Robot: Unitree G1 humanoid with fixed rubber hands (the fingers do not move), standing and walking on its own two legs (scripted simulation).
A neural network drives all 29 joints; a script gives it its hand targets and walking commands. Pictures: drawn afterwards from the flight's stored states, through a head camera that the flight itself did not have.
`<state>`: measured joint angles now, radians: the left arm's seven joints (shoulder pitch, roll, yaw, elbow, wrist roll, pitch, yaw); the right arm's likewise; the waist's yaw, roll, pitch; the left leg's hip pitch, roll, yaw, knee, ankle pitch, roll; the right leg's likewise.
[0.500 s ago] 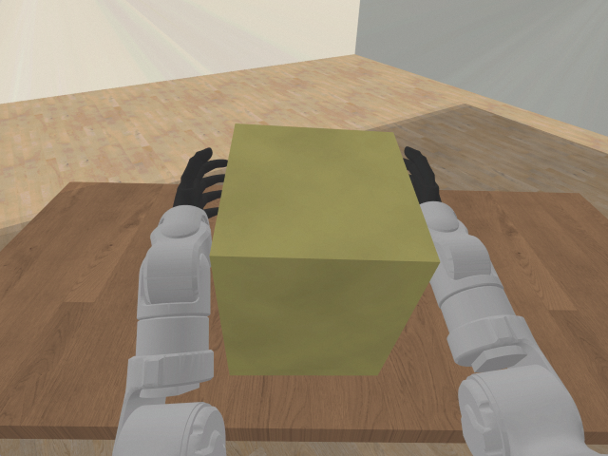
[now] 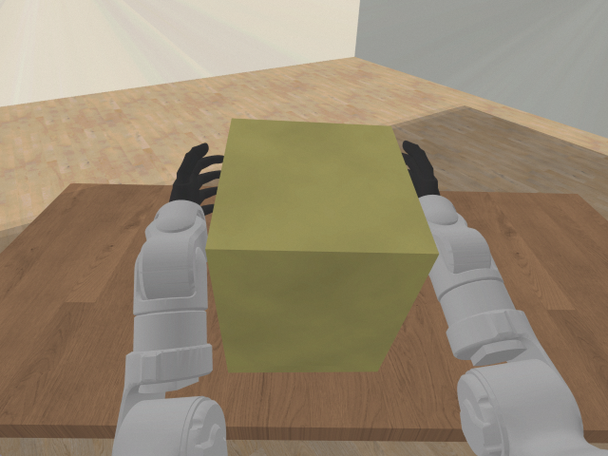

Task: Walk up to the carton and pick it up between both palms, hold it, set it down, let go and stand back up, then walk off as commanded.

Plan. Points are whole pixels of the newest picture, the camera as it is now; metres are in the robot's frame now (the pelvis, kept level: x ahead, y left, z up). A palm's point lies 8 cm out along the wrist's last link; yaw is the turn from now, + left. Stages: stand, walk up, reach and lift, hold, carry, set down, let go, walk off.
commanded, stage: hold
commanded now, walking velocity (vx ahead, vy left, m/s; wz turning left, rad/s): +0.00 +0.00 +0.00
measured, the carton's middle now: (308, 251) +0.34 +0.00 +0.16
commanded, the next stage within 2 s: none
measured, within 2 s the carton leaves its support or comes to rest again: neither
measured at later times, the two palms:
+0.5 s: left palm (187, 206) +0.35 +0.14 +0.23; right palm (421, 198) +0.37 -0.15 +0.22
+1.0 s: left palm (186, 205) +0.35 +0.14 +0.23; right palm (422, 197) +0.37 -0.15 +0.23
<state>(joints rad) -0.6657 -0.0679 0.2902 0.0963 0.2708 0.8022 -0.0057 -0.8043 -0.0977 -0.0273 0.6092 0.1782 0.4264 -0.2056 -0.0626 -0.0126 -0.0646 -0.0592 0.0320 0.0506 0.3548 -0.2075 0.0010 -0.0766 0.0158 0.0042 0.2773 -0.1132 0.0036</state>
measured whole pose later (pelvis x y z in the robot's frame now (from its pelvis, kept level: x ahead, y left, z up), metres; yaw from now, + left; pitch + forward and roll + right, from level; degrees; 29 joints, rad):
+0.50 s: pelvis +0.00 +0.00 +0.00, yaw +0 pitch -5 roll -1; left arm -0.67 -0.07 0.29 0.09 0.27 0.81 -0.01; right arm -0.81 -0.10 -0.03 0.59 0.18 0.44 -0.21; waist -0.06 -0.01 -0.06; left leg -0.06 0.03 0.05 0.35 -0.21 0.00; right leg -0.08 0.02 0.00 0.28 -0.11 0.00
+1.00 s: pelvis +0.00 +0.00 +0.00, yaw +0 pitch -5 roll -1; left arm -0.67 -0.07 0.29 0.08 0.27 0.81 -0.01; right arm -0.81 -0.10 -0.03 0.58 0.18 0.44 -0.21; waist -0.06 -0.01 -0.07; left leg -0.06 0.03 0.05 0.35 -0.21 0.00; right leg -0.08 0.02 0.00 0.28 -0.11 0.00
